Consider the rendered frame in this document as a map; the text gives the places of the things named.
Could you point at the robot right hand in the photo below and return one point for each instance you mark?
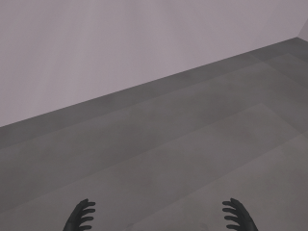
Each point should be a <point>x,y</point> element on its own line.
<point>243,218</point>

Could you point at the robot left hand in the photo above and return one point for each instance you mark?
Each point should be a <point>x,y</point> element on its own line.
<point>75,220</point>

